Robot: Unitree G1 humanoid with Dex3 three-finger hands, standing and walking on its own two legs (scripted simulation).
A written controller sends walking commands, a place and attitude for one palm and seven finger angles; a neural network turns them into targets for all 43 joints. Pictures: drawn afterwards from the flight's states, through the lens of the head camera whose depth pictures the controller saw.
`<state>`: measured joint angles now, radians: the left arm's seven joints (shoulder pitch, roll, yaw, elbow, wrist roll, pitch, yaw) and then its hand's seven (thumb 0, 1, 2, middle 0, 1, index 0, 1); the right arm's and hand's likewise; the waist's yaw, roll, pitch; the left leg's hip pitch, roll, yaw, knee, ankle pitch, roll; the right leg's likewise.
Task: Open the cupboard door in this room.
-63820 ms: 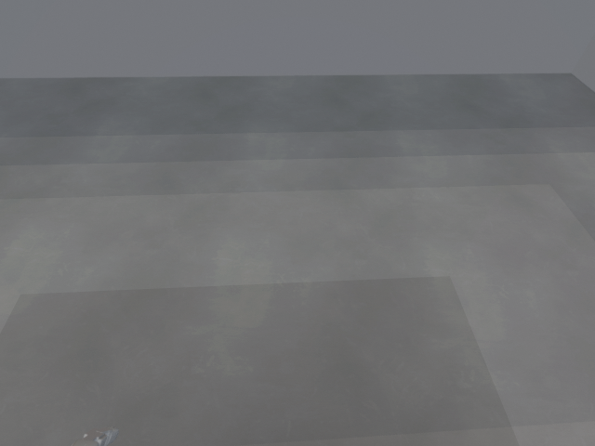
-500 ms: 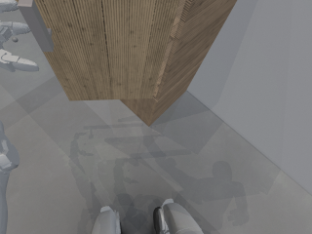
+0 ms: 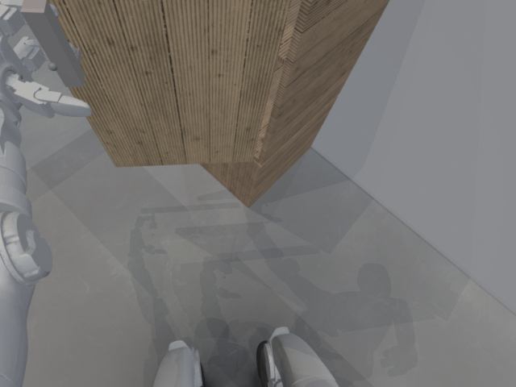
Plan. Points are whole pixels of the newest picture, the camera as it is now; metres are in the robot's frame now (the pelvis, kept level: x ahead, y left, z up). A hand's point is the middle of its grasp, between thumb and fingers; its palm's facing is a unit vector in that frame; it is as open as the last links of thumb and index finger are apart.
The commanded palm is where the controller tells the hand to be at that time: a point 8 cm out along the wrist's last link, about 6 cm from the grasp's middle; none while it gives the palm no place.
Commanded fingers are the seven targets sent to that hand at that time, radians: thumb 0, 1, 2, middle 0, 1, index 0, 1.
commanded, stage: slide the fingers in behind the handle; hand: left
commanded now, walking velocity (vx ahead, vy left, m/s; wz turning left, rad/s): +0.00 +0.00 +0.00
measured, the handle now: (59, 36) +0.60 +0.21 +0.10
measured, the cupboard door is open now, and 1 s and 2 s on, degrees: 49 49 56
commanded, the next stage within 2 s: close the thumb around the handle in 0.72 s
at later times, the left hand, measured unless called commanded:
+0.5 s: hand (72, 67) +0.55 +0.19 +0.10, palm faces -0.01 -1.00 -0.02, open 13.9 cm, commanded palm +0.53 +0.23 +0.09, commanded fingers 0.00 -0.50 0.30 -0.30 -1.20 -0.30 -1.20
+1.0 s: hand (72, 66) +0.55 +0.19 +0.10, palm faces -0.02 -1.00 -0.02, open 13.1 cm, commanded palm +0.53 +0.23 +0.09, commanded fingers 0.00 0.06 0.54 -0.34 -1.26 -0.34 -1.26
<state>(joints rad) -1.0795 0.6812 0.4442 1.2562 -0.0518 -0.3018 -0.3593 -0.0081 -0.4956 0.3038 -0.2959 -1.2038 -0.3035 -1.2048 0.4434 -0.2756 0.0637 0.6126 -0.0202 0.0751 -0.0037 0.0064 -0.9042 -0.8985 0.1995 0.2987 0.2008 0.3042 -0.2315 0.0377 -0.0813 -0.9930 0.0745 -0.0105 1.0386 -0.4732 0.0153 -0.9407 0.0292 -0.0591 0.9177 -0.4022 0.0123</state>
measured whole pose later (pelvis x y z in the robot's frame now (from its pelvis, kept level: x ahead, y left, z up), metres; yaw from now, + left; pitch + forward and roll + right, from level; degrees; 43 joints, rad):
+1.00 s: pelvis +0.00 +0.00 +0.00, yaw +0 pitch +24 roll -4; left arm -1.07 0.63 0.42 1.25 -0.05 -0.33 -0.29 -0.01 -0.36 0.36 -0.31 -1.22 -0.31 -1.22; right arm 0.44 -0.27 0.05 0.62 -0.02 0.06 0.00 0.01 -0.90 -0.90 0.20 0.30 0.20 0.30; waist -0.23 0.04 -0.09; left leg -0.98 0.07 -0.01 1.03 -0.47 0.01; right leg -0.93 0.03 -0.05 0.92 -0.41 0.01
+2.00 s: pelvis +0.02 -0.01 +0.02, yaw -1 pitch +21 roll -3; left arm -0.72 0.48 0.41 0.94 -0.16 -0.32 -0.30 0.00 0.69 0.73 -0.35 -1.35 -0.33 -1.35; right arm 0.44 -0.27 0.02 0.57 0.01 0.10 0.02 0.01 -0.91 -0.90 0.20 0.30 0.20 0.30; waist -0.17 0.05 -0.12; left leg -0.82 0.07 0.03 0.93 -0.47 0.01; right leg -0.81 0.03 -0.01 0.85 -0.41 0.01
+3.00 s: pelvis +0.01 -0.05 +0.03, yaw +4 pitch +9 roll +1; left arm -0.07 -0.11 -0.16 0.25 0.07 -0.21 0.54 0.01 0.56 0.74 -0.36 -1.32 -0.35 -1.32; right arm 0.20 -0.19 -0.01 0.62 -0.07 0.04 -0.01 0.02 -0.91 -0.90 0.20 0.30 0.20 0.30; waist -0.02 0.04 -0.12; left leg -0.57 0.04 -0.03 0.83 -0.42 -0.05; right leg -0.58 0.00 -0.08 0.86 -0.44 -0.05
